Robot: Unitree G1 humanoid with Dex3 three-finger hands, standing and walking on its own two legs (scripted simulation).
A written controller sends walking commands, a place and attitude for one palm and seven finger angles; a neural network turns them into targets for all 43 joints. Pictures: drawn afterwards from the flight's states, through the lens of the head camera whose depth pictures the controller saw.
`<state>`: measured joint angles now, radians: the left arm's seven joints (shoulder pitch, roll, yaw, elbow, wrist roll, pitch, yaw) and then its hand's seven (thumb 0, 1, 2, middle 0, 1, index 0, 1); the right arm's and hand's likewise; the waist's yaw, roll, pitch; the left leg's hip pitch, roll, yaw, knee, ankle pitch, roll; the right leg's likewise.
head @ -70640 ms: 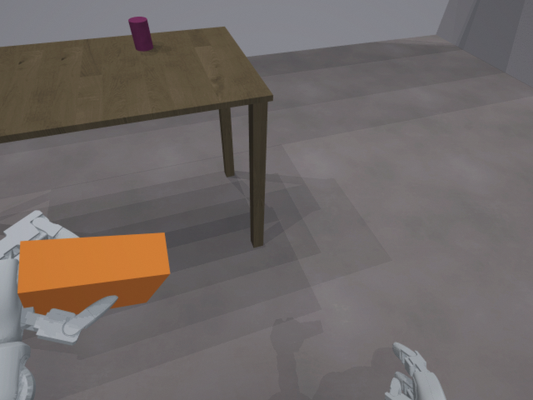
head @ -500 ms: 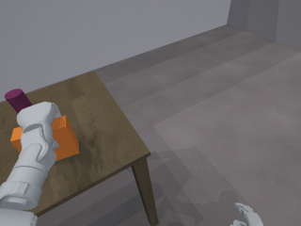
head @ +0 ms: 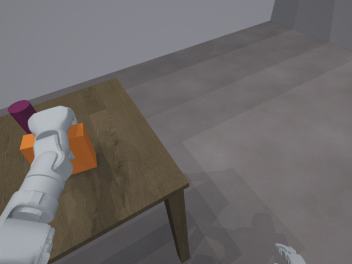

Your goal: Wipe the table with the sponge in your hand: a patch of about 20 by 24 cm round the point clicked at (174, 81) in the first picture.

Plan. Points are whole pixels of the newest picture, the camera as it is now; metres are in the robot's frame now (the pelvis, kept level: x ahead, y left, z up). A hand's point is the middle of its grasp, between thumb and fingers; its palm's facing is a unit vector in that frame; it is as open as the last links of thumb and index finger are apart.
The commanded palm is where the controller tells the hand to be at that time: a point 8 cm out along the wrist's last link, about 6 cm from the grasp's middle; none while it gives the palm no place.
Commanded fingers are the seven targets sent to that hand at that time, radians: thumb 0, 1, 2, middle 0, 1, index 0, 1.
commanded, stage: wipe forward along the middle lane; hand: left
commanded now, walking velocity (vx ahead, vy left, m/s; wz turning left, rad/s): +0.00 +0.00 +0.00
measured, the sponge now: (66, 158) +0.36 +0.32 +0.04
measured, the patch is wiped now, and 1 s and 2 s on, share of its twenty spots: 1.00 1.00 1.00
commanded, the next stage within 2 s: slide back across to the first lane in 0.12 s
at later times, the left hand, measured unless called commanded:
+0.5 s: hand (50, 131) +0.39 +0.35 +0.11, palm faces -0.01 -0.05 -1.00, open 9.2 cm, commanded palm +0.35 +0.36 +0.16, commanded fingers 0.00 0.10 1.30 -1.20 -1.60 -1.20 -1.60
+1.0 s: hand (18, 143) +0.35 +0.41 +0.11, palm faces -0.03 -0.04 -1.00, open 9.2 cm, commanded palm +0.32 +0.40 +0.16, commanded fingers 0.00 0.10 1.30 -1.20 -1.60 -1.20 -1.60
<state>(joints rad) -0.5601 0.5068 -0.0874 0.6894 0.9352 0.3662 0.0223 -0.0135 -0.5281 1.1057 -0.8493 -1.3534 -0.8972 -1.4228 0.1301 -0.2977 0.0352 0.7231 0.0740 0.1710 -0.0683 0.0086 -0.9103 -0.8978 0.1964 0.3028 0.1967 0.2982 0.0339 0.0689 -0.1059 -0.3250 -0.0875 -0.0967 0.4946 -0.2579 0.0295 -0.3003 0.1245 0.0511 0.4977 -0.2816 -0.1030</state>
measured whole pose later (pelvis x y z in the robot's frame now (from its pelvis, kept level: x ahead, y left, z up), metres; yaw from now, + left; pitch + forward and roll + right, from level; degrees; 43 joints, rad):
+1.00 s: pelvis +0.02 +0.06 +0.01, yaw +1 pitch +4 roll -1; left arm -0.40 0.58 -0.01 0.44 0.93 0.35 -0.04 -0.03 -0.48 1.09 -0.81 -1.39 -0.85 -1.49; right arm 0.07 -0.29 0.04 0.67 0.05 0.18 -0.04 0.01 -0.91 -0.90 0.20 0.30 0.20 0.30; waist 0.07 0.07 -0.07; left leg -0.25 -0.14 -0.10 0.43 -0.24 0.10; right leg -0.20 0.06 0.05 0.40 -0.27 -0.03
